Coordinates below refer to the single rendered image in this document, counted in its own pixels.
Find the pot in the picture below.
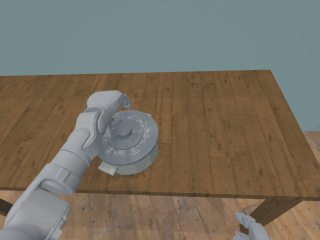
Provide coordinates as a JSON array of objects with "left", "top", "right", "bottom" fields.
[{"left": 98, "top": 114, "right": 159, "bottom": 177}]

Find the lid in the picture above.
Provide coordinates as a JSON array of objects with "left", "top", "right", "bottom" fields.
[{"left": 97, "top": 110, "right": 159, "bottom": 166}]

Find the left robot hand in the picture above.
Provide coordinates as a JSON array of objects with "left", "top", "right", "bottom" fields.
[{"left": 86, "top": 90, "right": 132, "bottom": 138}]

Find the table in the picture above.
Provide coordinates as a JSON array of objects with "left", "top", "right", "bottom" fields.
[{"left": 0, "top": 69, "right": 320, "bottom": 235}]

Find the right robot hand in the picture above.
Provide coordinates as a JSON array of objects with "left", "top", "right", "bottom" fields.
[{"left": 233, "top": 212, "right": 271, "bottom": 240}]

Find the knob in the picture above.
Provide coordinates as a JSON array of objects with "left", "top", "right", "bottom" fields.
[{"left": 116, "top": 123, "right": 132, "bottom": 138}]

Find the robot left forearm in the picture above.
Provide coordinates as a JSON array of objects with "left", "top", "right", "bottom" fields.
[{"left": 3, "top": 104, "right": 111, "bottom": 229}]

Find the robot left upper arm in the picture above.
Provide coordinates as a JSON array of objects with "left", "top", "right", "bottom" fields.
[{"left": 0, "top": 187, "right": 71, "bottom": 240}]

